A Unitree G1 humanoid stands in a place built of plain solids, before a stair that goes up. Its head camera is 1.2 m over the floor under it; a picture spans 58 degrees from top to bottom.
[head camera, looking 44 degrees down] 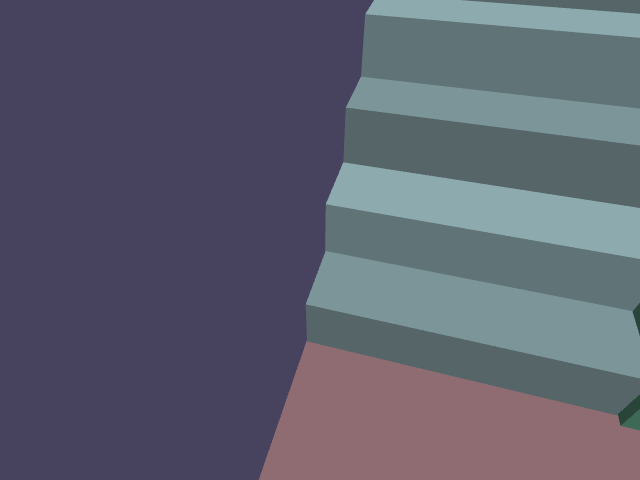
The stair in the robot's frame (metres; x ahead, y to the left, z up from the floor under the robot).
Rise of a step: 0.19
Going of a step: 0.23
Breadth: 0.91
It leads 16 degrees to the right of straight ahead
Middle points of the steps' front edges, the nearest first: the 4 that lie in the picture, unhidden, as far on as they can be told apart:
0.65 -0.40 0.20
0.87 -0.46 0.39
1.09 -0.52 0.59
1.31 -0.58 0.78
